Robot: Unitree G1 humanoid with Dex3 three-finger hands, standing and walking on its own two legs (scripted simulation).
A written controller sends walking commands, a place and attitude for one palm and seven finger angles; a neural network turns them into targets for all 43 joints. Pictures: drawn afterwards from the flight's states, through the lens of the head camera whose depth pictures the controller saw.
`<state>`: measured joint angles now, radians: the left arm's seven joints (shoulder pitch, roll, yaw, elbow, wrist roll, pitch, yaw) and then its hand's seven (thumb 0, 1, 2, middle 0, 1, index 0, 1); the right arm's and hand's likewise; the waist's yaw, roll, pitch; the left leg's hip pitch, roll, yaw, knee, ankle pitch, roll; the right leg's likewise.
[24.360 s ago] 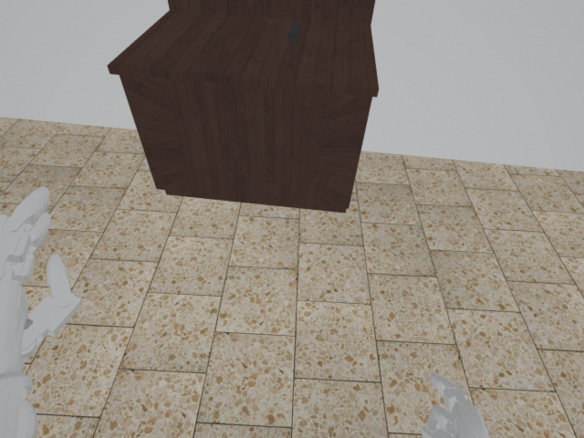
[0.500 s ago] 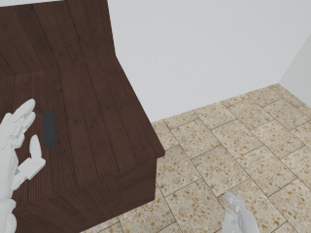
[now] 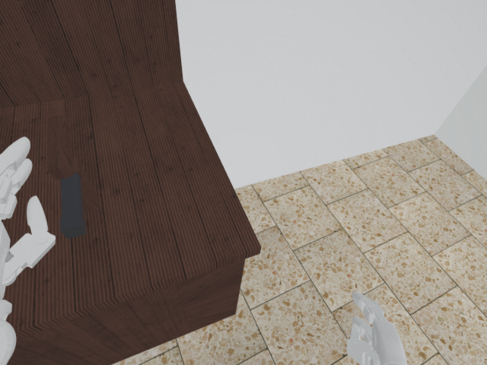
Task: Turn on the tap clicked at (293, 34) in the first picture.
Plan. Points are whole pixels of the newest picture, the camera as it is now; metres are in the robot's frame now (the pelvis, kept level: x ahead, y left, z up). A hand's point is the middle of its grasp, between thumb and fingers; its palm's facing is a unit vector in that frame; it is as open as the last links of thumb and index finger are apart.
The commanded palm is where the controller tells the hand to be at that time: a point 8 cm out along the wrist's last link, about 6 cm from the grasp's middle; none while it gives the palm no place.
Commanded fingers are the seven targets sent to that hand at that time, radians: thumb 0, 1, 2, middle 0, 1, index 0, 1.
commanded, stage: come to a stop and stand still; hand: left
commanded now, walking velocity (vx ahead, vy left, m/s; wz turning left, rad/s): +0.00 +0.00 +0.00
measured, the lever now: (73, 226) +0.30 +0.30 +0.04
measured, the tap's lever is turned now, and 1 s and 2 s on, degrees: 0 0 0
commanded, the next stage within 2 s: look again from close up in 0.08 s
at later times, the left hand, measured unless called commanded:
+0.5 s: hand (30, 246) +0.21 +0.26 +0.16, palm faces +0.40 -0.85 -0.35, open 7.4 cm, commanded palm +0.15 +0.30 +0.17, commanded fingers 0.00 0.90 0.90 -0.20 -0.30 -0.20 -0.30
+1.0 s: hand (24, 283) +0.17 +0.25 +0.16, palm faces +0.63 -0.73 -0.28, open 7.4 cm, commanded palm +0.13 +0.27 +0.16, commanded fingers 0.00 0.90 0.90 -0.20 -0.30 -0.20 -0.30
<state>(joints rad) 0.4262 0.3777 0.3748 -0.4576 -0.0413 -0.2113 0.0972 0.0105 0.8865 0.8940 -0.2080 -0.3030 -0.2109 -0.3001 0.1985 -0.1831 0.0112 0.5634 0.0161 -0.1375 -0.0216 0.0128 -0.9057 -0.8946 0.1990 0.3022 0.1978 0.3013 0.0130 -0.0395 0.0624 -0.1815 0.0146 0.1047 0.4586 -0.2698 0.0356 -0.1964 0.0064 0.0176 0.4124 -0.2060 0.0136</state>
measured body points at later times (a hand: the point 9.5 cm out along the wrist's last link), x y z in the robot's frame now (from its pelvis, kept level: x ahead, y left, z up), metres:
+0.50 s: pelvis -0.01 +0.01 +0.00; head +0.01 +0.04 +0.45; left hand +0.18 +0.31 +0.18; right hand +0.18 -0.21 -0.07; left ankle -0.01 +0.09 -0.74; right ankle +0.01 -0.13 -0.74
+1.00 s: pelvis -0.03 -0.06 -0.02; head -0.03 -0.06 +0.43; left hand +0.13 +0.29 +0.17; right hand +0.20 -0.25 -0.10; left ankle -0.01 +0.09 -0.74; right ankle +0.00 -0.13 -0.74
